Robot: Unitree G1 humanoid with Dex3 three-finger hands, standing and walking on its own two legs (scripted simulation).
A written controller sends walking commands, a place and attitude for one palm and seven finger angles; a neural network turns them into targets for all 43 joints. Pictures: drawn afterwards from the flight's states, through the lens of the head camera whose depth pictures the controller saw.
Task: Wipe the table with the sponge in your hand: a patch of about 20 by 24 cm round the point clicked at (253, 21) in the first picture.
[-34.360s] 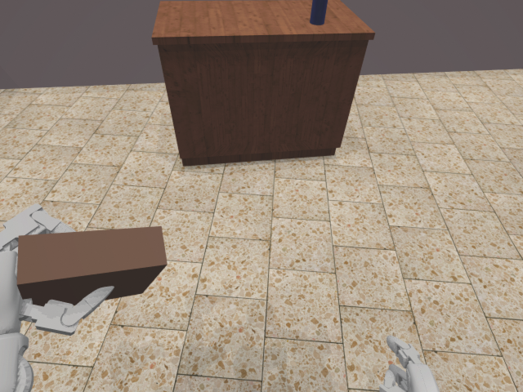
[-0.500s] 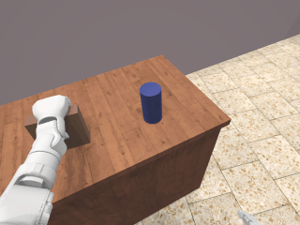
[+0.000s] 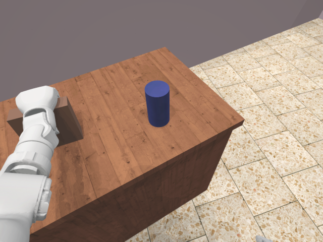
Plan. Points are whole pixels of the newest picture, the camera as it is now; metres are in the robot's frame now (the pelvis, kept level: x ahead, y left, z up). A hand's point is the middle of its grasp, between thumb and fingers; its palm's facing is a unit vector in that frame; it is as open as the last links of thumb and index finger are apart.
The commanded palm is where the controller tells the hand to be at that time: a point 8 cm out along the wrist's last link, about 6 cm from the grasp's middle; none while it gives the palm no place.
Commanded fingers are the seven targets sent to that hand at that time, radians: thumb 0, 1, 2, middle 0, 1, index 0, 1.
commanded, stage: wipe forward along the middle lane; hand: left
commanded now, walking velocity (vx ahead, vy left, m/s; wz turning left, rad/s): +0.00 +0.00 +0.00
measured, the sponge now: (53, 131) +0.40 +0.32 +0.03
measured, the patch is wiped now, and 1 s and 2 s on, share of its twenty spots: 1.00 1.00 1.00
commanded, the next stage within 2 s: slide back across to the first lane in 0.12 s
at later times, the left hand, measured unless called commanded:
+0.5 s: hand (39, 107) +0.44 +0.35 +0.09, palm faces -0.07 -0.02 -1.00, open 9.0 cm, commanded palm +0.41 +0.35 +0.14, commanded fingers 0.00 0.10 1.30 -1.20 -1.60 -1.20 -1.60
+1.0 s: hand (10, 121) +0.39 +0.40 +0.09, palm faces -0.10 -0.01 -0.99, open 9.0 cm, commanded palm +0.38 +0.39 +0.13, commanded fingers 0.00 0.10 1.30 -1.20 -1.60 -1.20 -1.60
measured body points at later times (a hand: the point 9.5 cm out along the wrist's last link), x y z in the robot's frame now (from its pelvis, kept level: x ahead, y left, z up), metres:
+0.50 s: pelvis +0.02 +0.02 +0.00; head +0.07 +0.01 +0.45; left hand +0.44 +0.35 +0.14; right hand +0.09 -0.25 -0.13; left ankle +0.03 +0.17 -0.73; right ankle +0.02 -0.14 -0.73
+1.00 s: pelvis +0.04 +0.02 +0.01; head +0.08 +0.01 +0.45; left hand +0.40 +0.40 +0.14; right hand +0.20 -0.24 -0.11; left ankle +0.03 +0.17 -0.73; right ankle +0.02 -0.14 -0.73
